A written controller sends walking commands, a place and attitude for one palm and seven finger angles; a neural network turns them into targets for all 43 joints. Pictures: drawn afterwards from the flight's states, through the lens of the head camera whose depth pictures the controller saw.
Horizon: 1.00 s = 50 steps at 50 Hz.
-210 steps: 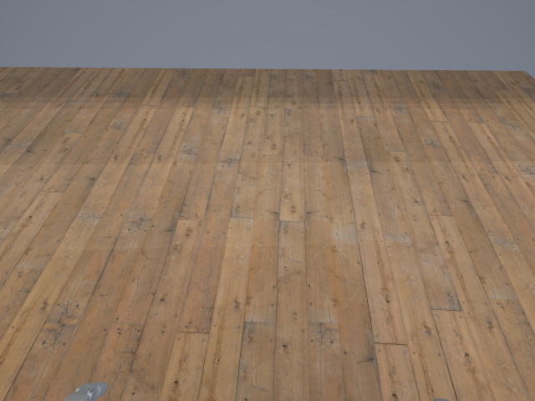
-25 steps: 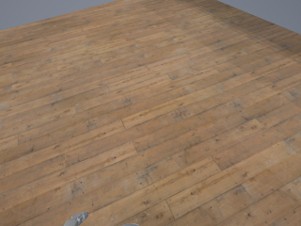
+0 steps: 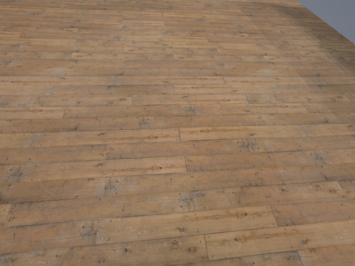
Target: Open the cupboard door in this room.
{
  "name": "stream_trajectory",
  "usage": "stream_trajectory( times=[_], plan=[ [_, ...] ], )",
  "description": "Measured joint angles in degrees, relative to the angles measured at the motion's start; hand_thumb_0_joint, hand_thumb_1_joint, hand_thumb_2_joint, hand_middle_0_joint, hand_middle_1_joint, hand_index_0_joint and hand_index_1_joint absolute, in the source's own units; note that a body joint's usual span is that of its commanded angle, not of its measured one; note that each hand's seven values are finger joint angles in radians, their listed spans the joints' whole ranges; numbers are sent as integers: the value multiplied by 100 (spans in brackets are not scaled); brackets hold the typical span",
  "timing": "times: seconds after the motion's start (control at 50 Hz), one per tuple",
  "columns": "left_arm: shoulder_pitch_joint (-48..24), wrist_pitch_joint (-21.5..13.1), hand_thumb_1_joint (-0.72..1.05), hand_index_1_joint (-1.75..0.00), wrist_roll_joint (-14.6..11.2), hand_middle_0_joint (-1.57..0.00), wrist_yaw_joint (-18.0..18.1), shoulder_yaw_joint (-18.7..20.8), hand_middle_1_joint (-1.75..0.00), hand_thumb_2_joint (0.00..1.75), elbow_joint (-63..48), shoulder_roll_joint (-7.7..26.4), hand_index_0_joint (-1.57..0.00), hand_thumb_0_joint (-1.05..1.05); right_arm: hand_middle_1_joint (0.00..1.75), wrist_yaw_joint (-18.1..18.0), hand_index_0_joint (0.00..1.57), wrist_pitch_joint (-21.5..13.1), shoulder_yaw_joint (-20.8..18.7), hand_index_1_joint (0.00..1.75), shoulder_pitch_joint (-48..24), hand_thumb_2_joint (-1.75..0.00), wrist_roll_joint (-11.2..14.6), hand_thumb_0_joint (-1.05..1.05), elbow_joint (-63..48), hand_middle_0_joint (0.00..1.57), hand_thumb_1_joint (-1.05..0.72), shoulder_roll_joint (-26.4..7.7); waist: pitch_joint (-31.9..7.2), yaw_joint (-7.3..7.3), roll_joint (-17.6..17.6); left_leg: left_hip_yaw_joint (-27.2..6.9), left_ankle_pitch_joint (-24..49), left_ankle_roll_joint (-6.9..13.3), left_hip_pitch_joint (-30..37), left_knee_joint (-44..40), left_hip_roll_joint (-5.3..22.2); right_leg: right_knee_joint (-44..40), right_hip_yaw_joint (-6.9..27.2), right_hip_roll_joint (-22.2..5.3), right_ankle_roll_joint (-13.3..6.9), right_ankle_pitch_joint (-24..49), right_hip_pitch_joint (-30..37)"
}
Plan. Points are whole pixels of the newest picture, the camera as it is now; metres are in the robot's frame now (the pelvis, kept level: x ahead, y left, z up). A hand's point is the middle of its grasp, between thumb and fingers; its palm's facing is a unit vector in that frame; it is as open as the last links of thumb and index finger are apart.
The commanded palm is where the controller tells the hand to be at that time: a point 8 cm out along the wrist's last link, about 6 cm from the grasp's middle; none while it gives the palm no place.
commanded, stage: turn or walk to find it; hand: left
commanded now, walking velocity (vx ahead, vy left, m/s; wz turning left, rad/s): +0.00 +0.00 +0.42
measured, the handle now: out of the picture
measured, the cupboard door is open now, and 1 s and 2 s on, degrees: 0 0 0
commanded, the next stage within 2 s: none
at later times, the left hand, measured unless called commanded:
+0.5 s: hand out of the picture +0.06 +0.18 -0.14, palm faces +0.19 -0.94 -0.27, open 7.4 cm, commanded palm none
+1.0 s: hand out of the picture -0.14 +0.19 -0.18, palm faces +0.48 -0.84 -0.24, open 7.4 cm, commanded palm none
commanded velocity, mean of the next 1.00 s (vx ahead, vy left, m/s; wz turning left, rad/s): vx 0.00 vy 0.00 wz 0.42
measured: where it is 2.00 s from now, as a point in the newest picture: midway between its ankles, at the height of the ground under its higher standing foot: outside the picture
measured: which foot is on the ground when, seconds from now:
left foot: down 0.00-0.44, up 0.46-0.90, down 0.92-1.00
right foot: up 0.00-0.42, down 0.44-0.92, up 0.94-1.00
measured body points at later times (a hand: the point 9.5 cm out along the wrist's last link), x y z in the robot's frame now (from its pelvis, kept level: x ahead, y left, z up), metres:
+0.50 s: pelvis -0.03 -0.04 +0.00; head +0.00 -0.06 +0.45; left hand +0.04 +0.23 -0.11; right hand +0.04 -0.28 -0.16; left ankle -0.02 +0.09 -0.71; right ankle +0.00 -0.13 -0.73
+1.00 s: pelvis -0.06 +0.00 +0.00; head -0.04 +0.03 +0.45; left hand -0.16 +0.24 -0.16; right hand +0.13 -0.19 -0.13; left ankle -0.11 +0.08 -0.73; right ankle -0.02 -0.13 -0.69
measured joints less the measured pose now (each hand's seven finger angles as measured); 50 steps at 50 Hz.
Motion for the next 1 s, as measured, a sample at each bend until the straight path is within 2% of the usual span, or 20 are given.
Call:
stream_trajectory(
  times=[0.08, 0.16, 0.28, 0.36, 0.4, 0.44, 0.46, 0.5, 0.54, 0.58, 0.66, 0.74, 0.84, 0.88, 0.9, 0.92, 0.96, 1.0],
  plan=[
    [-159, 43, 91, -30, 6, -20, -48, 44, -30, 90, 20, 57, -20, 1, 30, -86, 20, -49, 82, 30, 19, -90, -7, 0, -63, 20, -91, 89, -67, -48, 91, -175, 286, 67, 170, -498, -45, 1116, 417, 167, 108, 379, -460],
    [-354, -33, 91, -30, -8, -20, -66, 39, -30, 90, -112, 60, -20, 1, 30, -102, 20, -77, 119, 30, 109, -90, 14, 0, -57, 20, -91, 140, -86, -88, 141, -337, 576, 118, 286, -906, -147, 1260, 620, 196, 223, 712, -589],
    [-657, -36, 91, -30, -32, -20, -49, 5, -30, 90, -297, -38, -20, 0, 30, -86, 20, -37, 72, 30, 343, -90, -16, 0, -6, 20, -90, 147, -105, -253, 233, -577, 732, 104, 228, -1003, -274, 505, 704, 299, 281, 552, -352],
    [-849, -64, 91, -30, -60, -20, -41, -49, -30, 90, -423, -171, -20, 0, 30, -78, 20, 30, 7, 30, 504, -90, -48, 1, 47, 20, -90, 69, -86, -399, 361, -744, 752, 27, 68, -865, -330, -349, 689, 455, 212, 428, -29],
    [-909, -111, 91, -30, -78, -20, -41, -83, -30, 90, -492, -242, -20, 0, 30, -72, 20, 67, -31, 30, 584, -90, -51, 1, 77, 20, -90, 12, -90, -449, 434, -827, 740, -36, -57, -739, -363, -915, 664, 545, 161, 620, 205],
    [-909, -198, 91, -30, -79, -20, -43, -117, -30, 90, -572, -287, -20, 0, 30, -59, 20, 98, -72, 30, 679, -90, -28, 1, 106, 20, -90, -39, -125, -453, 463, -892, 670, -125, -240, -500, -428, -1765, 609, 582, 53, 1146, 563],
    [-917, -248, 91, -30, -53, -20, -28, -128, -30, 90, -574, -350, -20, 0, 30, -54, 20, 117, -102, 30, 695, -90, -5, 1, 132, 20, -91, -94, -104, -451, 572, -945, 492, -158, -359, -259, -391, -1858, 534, 640, -167, 1250, 600],
    [-866, -274, 90, -30, -25, -20, -27, -194, -30, 90, -606, -439, -20, 0, 30, -52, 20, 192, -168, 30, 748, -90, -11, 1, 173, 20, -91, -166, -100, -478, 670, -932, -317, -251, -730, 749, -413, -1796, 374, 617, -402, 1220, 612],
    [-760, -257, 90, -30, -27, -20, -16, -216, -30, 90, -609, -504, -20, 0, 30, -20, 20, 275, -216, 30, 810, -90, -37, 1, 225, 20, -91, -219, -151, -471, 674, -825, -500, -318, -1083, 1870, -396, -1914, 245, 538, -457, 1230, 714],
    [-655, -249, 90, -30, -34, -20, -13, -223, -30, 90, -573, -538, -20, 0, 30, 17, 20, 307, -246, 30, 842, -90, -53, 1, 273, 20, -91, -265, -177, -457, 665, -725, -297, -401, -1292, 2678, -271, -2088, 143, 495, -456, 1307, 830],
    [-499, -279, 90, -30, -28, -20, -7, -233, -30, 90, -465, -565, -20, 0, 30, 41, 20, 312, -267, 30, 889, -90, -52, 1, 315, 20, -91, -307, -179, -461, 629, -674, 14, -559, -1359, 3206, 8, -2268, -103, 419, -462, 1387, 956],
    [-371, -305, 90, -30, 3, -20, -4, -221, -30, 90, -383, -562, -20, 0, 30, 32, 20, 351, -239, 30, 830, -90, -42, 1, 376, 20, -91, -296, -139, -374, 540, -578, -184, -647, -1112, 2769, 201, -2242, -323, 304, -435, 1361, 958],
    [-258, -288, 90, -30, 59, -20, -24, -158, -30, 90, -267, -421, -20, 0, 30, 18, 19, 298, -156, 30, 558, -90, 9, 1, 323, 20, -91, -218, -20, -197, 342, -258, -612, -611, -553, 1347, 262, -1970, -535, 69, -317, 1251, 813],
    [-215, -270, 90, -30, 53, -20, -32, -120, -30, 90, -210, -326, -20, 0, 30, 9, 19, 222, -117, 30, 436, -90, 29, 1, 248, 20, -91, -186, 13, -151, 269, -122, -378, -567, -268, 607, 227, -1750, -633, -40, -228, 1154, 725],
    [-180, -251, 90, -30, 34, -20, -36, -102, -30, 90, -186, -278, -20, 0, 30, 12, 19, 172, -98, 30, 391, -90, 33, 1, 197, 20, -91, -185, 9, -143, 256, -65, -30, -533, -85, 142, 213, -1586, -688, -90, -170, 1076, 664],
    [-149, -218, 90, -30, 7, -20, -38, -74, -30, 90, -163, -209, -20, 0, 30, 12, 19, 114, -90, 30, 331, -90, 27, 1, 165, 20, -91, -159, 12, -125, 181, -31, 250, -419, -4, -92, 156, -1350, -686, -185, -111, 973, 564],
    [-126, -86, 90, -30, -16, -20, -17, -19, -30, 90, -97, -64, -20, 0, 30, 11, 20, 39, -49, 30, 193, -90, 8, 1, 99, 20, -91, -50, 36, -56, 6, 27, 111, -160, -48, 43, 51, -523, -275, -160, 14, 181, 218],
    [-133, 36, 90, -30, -6, -20, -4, 13, -30, 90, -15, 14, -20, 1, 30, -22, 20, -21, -2, 30, 137, -90, -14, 1, 29, 20, -91, 26, -10, -69, 4, -18, 45, -35, -6, -51, 41, 318, 54, 20, 49, -75, -101]
  ],
)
